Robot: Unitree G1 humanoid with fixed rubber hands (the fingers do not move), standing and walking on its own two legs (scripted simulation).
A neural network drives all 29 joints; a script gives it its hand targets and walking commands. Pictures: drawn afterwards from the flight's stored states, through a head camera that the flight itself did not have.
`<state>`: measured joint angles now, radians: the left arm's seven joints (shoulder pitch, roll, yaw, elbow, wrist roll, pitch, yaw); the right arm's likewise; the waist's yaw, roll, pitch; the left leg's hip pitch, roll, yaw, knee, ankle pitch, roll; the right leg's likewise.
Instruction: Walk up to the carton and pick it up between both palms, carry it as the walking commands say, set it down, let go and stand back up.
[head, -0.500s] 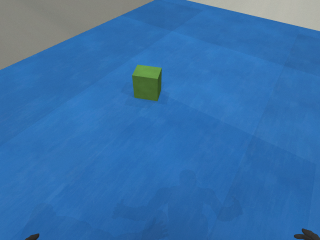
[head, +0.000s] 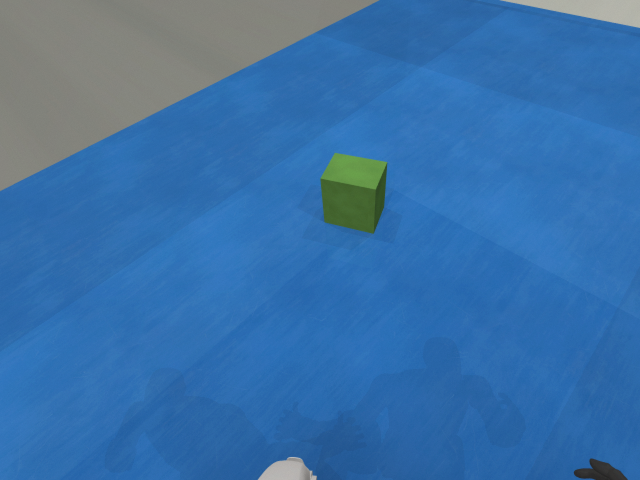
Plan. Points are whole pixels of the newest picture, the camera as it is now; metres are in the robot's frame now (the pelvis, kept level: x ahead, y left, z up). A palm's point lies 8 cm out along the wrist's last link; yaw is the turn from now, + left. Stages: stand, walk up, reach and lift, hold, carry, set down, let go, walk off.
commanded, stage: walk up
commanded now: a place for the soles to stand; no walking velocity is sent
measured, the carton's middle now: (354, 193) +1.27 +0.04 -0.65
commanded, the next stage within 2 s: none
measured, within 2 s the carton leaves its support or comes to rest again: neither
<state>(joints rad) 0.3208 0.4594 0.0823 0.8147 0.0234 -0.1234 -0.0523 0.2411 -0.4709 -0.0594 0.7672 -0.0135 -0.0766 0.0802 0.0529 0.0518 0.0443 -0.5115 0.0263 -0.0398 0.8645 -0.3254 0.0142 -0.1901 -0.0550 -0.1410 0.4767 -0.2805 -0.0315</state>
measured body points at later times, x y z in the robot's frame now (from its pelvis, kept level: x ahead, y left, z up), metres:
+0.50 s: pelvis +0.23 +0.02 -0.01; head +0.24 +0.02 +0.44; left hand +0.33 +0.34 -0.11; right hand +0.30 -0.33 -0.08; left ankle +0.20 +0.14 -0.74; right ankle +0.35 -0.13 -0.72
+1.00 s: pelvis +0.42 +0.02 -0.02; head +0.43 +0.04 +0.43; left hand +0.48 +0.36 -0.12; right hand +0.54 -0.32 -0.08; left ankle +0.49 +0.13 -0.74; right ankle +0.38 -0.11 -0.70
